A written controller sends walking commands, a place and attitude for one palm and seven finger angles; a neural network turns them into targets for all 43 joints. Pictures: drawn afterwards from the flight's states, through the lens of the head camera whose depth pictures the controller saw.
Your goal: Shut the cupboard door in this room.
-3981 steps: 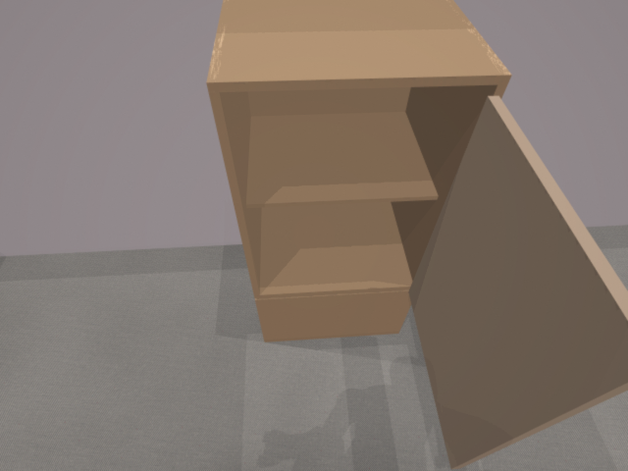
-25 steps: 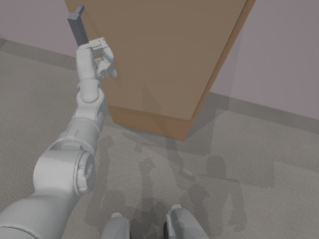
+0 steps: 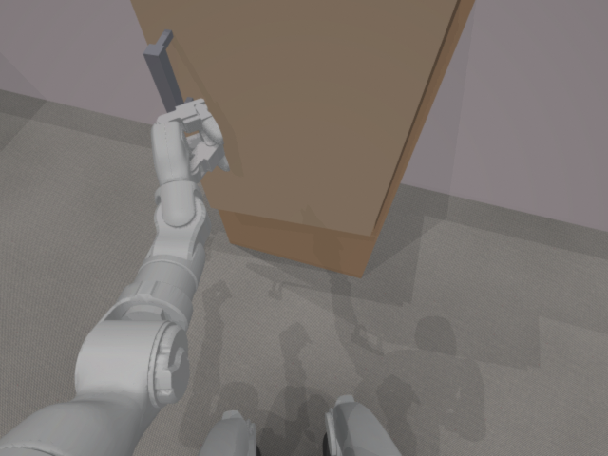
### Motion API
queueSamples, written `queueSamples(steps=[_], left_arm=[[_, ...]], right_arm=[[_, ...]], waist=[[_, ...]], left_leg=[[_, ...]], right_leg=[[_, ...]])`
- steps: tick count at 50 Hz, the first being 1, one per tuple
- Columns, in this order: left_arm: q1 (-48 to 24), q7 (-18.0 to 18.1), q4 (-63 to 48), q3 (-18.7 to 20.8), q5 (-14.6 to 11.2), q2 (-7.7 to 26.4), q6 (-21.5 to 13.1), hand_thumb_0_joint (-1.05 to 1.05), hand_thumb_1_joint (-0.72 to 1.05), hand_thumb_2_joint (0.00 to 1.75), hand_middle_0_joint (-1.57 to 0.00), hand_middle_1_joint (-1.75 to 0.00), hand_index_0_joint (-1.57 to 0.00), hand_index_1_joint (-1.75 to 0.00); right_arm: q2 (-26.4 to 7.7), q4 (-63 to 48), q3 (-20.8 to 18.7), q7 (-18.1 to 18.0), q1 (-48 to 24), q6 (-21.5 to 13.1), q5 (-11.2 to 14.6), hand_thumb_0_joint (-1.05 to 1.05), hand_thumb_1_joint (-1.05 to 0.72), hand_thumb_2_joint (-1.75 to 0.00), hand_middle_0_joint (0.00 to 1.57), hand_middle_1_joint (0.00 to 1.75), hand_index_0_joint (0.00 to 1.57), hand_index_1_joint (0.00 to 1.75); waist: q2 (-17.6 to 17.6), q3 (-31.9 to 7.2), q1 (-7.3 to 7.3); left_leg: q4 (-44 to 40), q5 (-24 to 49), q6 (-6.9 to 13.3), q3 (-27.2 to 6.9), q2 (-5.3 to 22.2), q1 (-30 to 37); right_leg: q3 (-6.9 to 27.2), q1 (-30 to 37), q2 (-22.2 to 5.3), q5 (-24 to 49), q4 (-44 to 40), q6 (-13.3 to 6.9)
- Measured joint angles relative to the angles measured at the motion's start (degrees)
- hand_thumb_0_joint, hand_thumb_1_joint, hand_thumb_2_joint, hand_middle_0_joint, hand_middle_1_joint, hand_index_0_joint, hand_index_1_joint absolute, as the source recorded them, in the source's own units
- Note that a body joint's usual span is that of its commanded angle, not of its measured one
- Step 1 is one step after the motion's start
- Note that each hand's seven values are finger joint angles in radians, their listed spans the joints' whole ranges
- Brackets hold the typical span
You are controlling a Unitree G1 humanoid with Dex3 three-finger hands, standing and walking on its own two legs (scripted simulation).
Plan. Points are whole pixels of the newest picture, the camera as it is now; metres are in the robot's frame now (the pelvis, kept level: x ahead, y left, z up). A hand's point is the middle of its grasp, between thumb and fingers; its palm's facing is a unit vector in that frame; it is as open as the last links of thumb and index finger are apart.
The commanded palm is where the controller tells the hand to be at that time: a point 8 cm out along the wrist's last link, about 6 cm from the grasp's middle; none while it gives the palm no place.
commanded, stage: draw the hand back to the body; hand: left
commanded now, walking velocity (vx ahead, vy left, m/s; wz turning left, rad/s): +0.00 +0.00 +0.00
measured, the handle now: (174, 81) +0.66 +0.14 +0.06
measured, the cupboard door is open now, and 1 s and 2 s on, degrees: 5 5 5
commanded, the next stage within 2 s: step back with the hand held close in 1.46 s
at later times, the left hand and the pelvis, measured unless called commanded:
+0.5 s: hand (96, 235) +0.34 +0.16 +0.16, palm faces +0.09 -0.98 -0.16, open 3.1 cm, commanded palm +0.30 +0.22 +0.17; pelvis +0.02 +0.01 +0.06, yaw +1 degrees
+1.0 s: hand out of the picture +0.23 +0.28 +0.23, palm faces +0.43 -0.82 -0.38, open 5.5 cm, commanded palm +0.18 +0.32 +0.25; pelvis +0.04 +0.02 +0.09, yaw +2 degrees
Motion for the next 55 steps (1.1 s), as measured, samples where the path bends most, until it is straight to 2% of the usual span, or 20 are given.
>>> queueSamples(steps=[3, 8, 14, 20, 24, 28, 33, 39, 48, 55], left_arm=[[6.9, -2.3, -6.9, -0.3, -1.9, 0.3, 2.2, 0.02, 0.90, 0.90, -1.30, -1.50, -1.29, -1.50], [20.2, -4.9, -20.0, -3.3, -6.3, -0.5, 6.1, 0.02, 0.90, 0.90, -1.30, -1.50, -1.29, -1.50], [29.3, -7.6, -30.3, -7.5, -7.7, -0.6, 7.7, 0.02, 0.90, 0.90, -1.30, -1.50, -1.30, -1.50], [36.8, -11.0, -38.6, -9.0, -9.8, 0.1, 12.3, 0.02, 0.90, 0.90, -1.28, -1.47, -1.27, -1.47], [43.7, -10.6, -46.5, -11.3, -6.8, 3.0, 17.4, 0.02, 0.90, 0.90, -1.22, -1.40, -1.21, -1.40], [49.1, -9.9, -53.0, -12.0, -5.5, 5.3, 21.6, 0.02, 0.90, 0.90, -1.13, -1.31, -1.13, -1.31], [54.8, -9.0, -60.6, -10.9, -5.1, 6.3, 25.1, 0.02, 0.90, 0.90, -1.01, -1.17, -1.00, -1.18], [61.4, -8.4, -68.8, -8.4, -4.9, 7.0, 26.7, 0.02, 0.90, 0.90, -0.85, -1.00, -0.84, -1.00], [70.5, -7.7, -77.9, -0.7, -5.0, 9.7, 26.7, 0.02, 0.90, 0.90, -0.61, -0.73, -0.60, -0.73], [76.5, -7.3, -82.4, 5.8, -5.5, 12.0, 25.2, 0.01, 0.89, 0.90, -0.42, -0.52, -0.41, -0.52]], right_arm=[[-0.4, -0.9, -0.2, -0.2, 2.0, 1.0, 1.2, 0.01, -0.91, -0.90, 0.20, 0.30, 0.20, 0.30], [-1.1, -1.3, -0.3, -1.6, 4.2, 1.0, 3.4, 0.01, -0.91, -0.90, 0.20, 0.30, 0.20, 0.30], [-2.1, -0.6, -0.5, -3.3, 2.2, -0.8, 4.7, 0.01, -0.91, -0.90, 0.20, 0.30, 0.20, 0.30], [-3.0, -2.8, -0.1, -4.4, -2.8, -2.2, 6.0, 0.01, -0.91, -0.90, 0.20, 0.30, 0.20, 0.30], [-1.8, -4.7, 0.6, -6.2, -6.5, -0.5, 6.6, 0.01, -0.91, -0.90, 0.20, 0.30, 0.20, 0.30], [-0.8, -5.8, 2.0, -7.7, -9.0, 0.2, 6.7, 0.01, -0.91, -0.90, 0.20, 0.30, 0.20, 0.30], [-0.1, -6.1, 3.7, -8.1, -10.4, -0.7, 6.3, 0.01, -0.91, -0.90, 0.20, 0.30, 0.20, 0.30], [0.6, -5.0, 4.9, -7.9, -10.2, -2.0, 5.3, 0.01, -0.90, -0.90, 0.20, 0.30, 0.21, 0.30], [0.5, -2.4, 4.4, -7.5, -8.1, -3.7, 4.7, 0.01, -0.90, -0.90, 0.20, 0.30, 0.21, 0.30], [-0.5, -0.9, 2.9, -7.7, -6.9, -5.1, 4.8, 0.01, -0.90, -0.90, 0.20, 0.30, 0.21, 0.30]], waist=[[0.4, 0.5, 1.37], [0.5, 1.8, 3.57], [-0.2, 2.4, 5.20], [-0.2, 2.8, 6.66], [-0.4, 4.0, 7.54], [0.0, 5.2, 8.82], [0.4, 6.6, 10.51], [0.9, 7.5, 11.75], [1.8, 7.7, 12.21], [2.3, 7.3, 12.47]], left_leg=[[-2.9, 0.7, 0.0, 0.9, 0.3, 3.9], [-9.3, 2.7, 0.3, 0.9, 0.3, 12.4], [-13.5, 4.0, 0.3, -0.5, 0.0, 19.7], [-16.8, 4.9, 0.7, -0.2, -0.4, 25.8], [-21.5, 6.5, 0.9, 0.2, -1.0, 32.1], [-26.4, 8.4, 1.3, -0.1, -1.4, 37.8], [-31.3, 10.3, 1.5, -0.7, -1.7, 43.1], [-35.3, 11.8, 1.8, -0.9, -2.1, 47.2], [-37.5, 12.4, 1.9, -0.9, -2.2, 49.6], [-37.6, 12.4, 1.8, -0.8, -2.0, 49.8]], right_leg=[[0.9, 3.5, 0.3, 0.9, -2.6, 0.1], [0.9, 12.1, 0.3, 2.8, -9.1, 0.2], [-0.5, 20.4, 0.0, 4.2, -14.4, 0.2], [-0.2, 26.5, -0.4, 5.1, -17.7, 0.6], [0.3, 32.4, -1.0, 6.1, -21.5, 1.0], [-0.1, 38.4, -1.4, 8.0, -26.6, 1.2], [-0.6, 44.3, -1.8, 10.0, -32.1, 1.4], [-0.9, 48.6, -2.2, 11.5, -36.4, 1.7], [-0.9, 51.2, -2.2, 12.3, -39.0, 1.9], [-0.8, 51.3, -2.1, 12.3, -39.1, 1.9]])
